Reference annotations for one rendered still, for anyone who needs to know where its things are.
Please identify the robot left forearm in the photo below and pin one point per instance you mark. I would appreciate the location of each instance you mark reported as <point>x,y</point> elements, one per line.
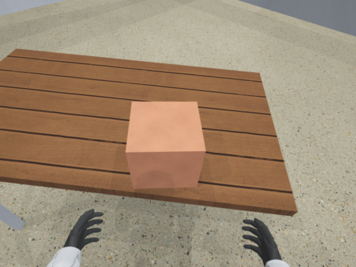
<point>66,257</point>

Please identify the robot right hand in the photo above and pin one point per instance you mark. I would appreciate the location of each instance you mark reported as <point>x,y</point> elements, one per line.
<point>267,249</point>

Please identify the table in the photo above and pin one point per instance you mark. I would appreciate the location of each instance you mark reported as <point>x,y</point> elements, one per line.
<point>64,122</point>

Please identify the carton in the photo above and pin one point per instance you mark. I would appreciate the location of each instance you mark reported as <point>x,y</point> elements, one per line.
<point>165,145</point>

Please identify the robot left hand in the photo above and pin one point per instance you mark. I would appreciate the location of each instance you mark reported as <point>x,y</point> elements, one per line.
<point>77,236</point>

